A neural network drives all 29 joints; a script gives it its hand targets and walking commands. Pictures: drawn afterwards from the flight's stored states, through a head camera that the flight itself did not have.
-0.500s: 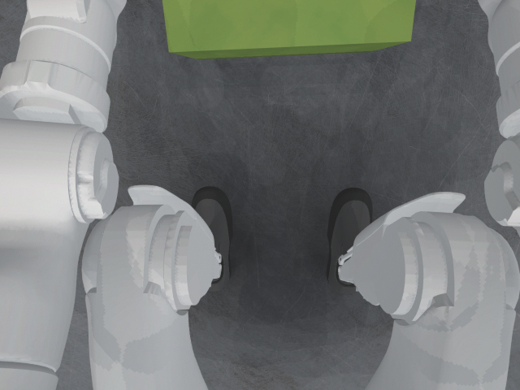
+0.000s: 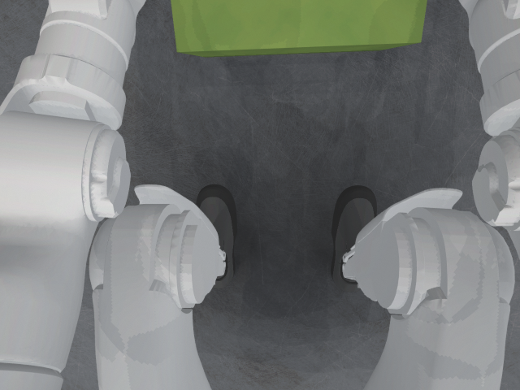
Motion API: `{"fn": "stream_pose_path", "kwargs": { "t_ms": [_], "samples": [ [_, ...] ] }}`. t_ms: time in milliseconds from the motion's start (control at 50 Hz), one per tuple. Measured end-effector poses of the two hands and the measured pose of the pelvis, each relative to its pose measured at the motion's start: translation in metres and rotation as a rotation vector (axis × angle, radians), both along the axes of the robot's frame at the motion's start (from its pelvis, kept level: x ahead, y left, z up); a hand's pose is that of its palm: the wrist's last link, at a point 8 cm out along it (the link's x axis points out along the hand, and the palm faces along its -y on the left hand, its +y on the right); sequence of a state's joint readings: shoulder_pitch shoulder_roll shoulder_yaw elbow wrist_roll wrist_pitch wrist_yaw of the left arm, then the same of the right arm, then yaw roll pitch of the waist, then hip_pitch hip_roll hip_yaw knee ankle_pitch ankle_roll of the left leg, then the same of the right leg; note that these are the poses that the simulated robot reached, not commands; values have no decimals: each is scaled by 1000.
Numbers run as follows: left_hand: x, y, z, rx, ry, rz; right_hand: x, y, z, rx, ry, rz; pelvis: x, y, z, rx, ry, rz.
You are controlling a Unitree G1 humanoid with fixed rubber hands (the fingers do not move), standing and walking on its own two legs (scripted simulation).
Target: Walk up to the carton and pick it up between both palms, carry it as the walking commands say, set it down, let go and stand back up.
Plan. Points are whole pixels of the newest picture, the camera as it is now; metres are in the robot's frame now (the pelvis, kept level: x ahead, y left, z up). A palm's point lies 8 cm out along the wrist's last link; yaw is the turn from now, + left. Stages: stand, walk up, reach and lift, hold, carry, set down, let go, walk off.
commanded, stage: reach and lift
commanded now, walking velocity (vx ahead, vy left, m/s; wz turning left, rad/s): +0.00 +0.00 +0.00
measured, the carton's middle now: out of the picture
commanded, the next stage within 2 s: none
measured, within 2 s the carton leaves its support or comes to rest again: leaves its support in 0.78 s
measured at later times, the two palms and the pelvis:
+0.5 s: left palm out of the picture +0.56 +0.17 -0.19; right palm out of the picture +0.56 -0.18 -0.19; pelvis +0.00 +0.00 -0.01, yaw +0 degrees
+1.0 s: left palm out of the picture +0.57 +0.16 -0.14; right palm out of the picture +0.58 -0.19 -0.13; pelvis -0.01 +0.00 +0.01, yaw -1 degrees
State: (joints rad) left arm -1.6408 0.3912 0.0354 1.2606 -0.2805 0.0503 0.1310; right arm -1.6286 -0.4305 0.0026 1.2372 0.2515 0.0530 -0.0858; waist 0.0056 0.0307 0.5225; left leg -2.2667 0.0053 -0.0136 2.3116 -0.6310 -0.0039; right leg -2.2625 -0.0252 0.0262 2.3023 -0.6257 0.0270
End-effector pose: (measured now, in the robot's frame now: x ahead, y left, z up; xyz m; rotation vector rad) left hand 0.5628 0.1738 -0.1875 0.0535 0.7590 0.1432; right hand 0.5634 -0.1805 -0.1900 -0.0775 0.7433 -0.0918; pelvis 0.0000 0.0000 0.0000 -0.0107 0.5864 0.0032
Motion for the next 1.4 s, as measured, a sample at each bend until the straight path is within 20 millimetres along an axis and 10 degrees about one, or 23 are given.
{"fn": "stream_pose_path", "kwargs": {
  "t_ms": [740,1000,1400],
  "samples": [
    [-7,-6,2,-37,20,1,-4,-3,3,13,34,-12,2,-2,-3,7,-26,-5],
    [5,-17,50,-45,-65,16,12,-11,58,1,-50,-54,-12,-4,10,10,-51,-18],
    [1,-12,80,18,-68,96,4,3,83,-33,-45,-85,-14,5,36,-6,-42,-4]
  ]
}}
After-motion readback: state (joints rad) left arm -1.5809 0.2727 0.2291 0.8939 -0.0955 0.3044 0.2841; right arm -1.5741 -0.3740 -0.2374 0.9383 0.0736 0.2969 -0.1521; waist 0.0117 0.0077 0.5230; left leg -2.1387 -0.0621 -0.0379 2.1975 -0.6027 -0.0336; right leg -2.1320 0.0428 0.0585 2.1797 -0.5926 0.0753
